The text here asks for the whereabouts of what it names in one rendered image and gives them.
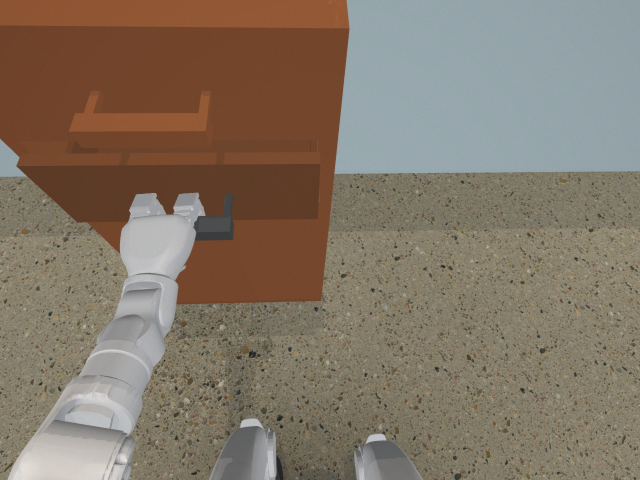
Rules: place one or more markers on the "left robot hand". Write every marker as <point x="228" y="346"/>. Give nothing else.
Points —
<point x="155" y="242"/>

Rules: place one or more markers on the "robot left thigh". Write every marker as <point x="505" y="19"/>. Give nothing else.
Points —
<point x="248" y="454"/>

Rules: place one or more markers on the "handle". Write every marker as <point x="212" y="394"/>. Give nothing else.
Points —
<point x="216" y="227"/>
<point x="141" y="130"/>

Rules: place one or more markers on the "robot right thigh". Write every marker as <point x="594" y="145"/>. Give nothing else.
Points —
<point x="383" y="460"/>

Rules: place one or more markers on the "robot left forearm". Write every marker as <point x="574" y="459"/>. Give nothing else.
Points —
<point x="108" y="391"/>

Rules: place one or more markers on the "robot thigh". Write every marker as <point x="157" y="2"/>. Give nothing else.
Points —
<point x="383" y="460"/>
<point x="248" y="454"/>

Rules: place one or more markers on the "robot left upper arm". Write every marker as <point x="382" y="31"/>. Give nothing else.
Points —
<point x="72" y="451"/>

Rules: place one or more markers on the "drawer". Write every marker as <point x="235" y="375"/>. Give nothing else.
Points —
<point x="269" y="179"/>

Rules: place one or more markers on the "cabinet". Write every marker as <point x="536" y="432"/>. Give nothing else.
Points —
<point x="261" y="69"/>

